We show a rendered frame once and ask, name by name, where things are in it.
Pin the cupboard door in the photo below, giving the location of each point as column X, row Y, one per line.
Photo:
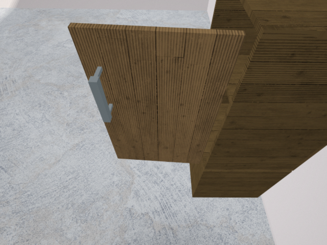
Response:
column 166, row 85

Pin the handle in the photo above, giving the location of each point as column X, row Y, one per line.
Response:
column 99, row 95

